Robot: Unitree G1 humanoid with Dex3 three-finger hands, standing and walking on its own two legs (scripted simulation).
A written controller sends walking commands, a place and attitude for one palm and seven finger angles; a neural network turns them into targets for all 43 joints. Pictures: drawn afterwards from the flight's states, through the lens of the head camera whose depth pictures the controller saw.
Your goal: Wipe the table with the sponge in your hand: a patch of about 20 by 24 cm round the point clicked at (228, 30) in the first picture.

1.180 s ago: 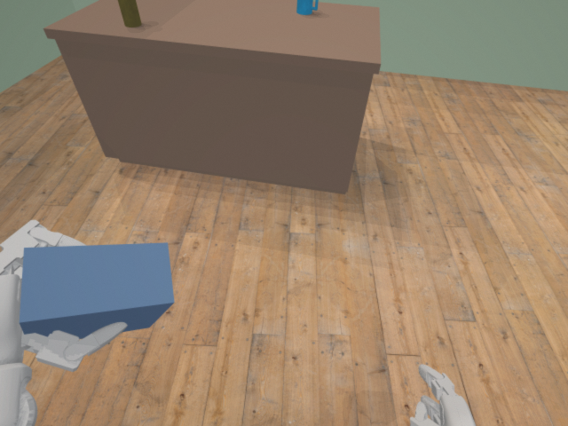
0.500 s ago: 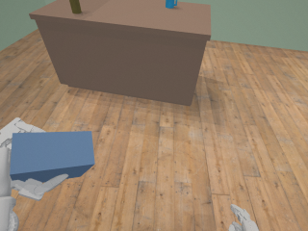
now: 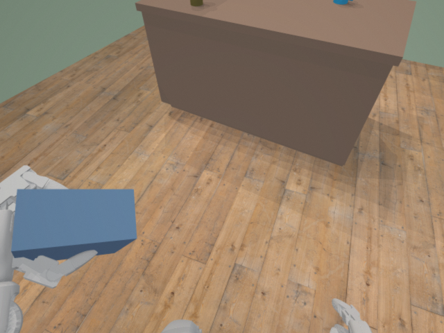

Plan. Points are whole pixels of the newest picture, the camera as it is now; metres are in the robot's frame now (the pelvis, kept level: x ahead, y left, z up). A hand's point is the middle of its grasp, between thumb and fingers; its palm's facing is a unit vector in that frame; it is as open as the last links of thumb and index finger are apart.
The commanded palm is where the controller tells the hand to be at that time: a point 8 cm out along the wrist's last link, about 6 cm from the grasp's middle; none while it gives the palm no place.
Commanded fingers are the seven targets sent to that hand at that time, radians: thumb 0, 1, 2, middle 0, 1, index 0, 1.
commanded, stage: walk to a spot facing it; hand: left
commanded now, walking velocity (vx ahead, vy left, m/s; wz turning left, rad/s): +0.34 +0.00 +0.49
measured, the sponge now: (92, 226) +0.23 +0.19 +0.15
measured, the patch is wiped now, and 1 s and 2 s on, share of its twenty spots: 0.00 0.00 0.00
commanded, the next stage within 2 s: none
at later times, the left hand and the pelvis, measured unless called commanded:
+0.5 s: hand (51, 185) +0.26 +0.25 +0.19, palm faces +0.56 -0.70 -0.44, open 10.4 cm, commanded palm +0.21 +0.28 +0.19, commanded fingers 0.00 0.10 1.30 -1.20 -1.60 -1.20 -1.60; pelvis +0.11 -0.02 +0.00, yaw +12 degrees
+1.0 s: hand (64, 139) +0.36 +0.27 +0.19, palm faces +0.69 -0.63 -0.37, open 10.4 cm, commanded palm +0.29 +0.29 +0.19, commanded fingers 0.00 0.10 1.30 -1.20 -1.60 -1.20 -1.60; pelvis +0.23 -0.02 -0.01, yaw +18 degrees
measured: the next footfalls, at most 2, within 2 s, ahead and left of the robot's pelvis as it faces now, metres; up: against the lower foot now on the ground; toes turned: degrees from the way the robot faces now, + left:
left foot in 0.26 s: +0.14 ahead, +0.16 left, +0.00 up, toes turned +17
right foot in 0.54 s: +0.24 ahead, -0.14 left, +0.00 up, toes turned +3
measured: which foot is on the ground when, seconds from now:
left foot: up 0.00-0.24, down 0.26-0.56, up 0.58-0.92, down 0.94-1.00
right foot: down 0.00-0.24, up 0.26-0.52, down 0.54-0.94, up 0.96-1.00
